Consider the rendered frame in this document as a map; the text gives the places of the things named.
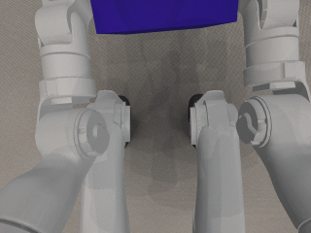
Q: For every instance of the robot right foot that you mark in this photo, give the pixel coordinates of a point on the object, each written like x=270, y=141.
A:
x=193, y=100

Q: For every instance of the carton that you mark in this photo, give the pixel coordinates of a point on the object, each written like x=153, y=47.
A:
x=124, y=17

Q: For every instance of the robot right forearm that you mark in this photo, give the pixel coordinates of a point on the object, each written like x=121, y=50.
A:
x=271, y=32

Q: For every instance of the robot right upper arm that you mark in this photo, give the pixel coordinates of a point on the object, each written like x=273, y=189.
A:
x=279, y=129

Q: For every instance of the robot right shin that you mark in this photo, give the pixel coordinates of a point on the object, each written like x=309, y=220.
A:
x=219, y=95

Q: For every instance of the robot left upper arm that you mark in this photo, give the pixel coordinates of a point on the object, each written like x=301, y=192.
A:
x=42, y=199

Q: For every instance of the robot left forearm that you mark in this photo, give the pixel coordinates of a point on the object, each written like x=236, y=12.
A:
x=62, y=31

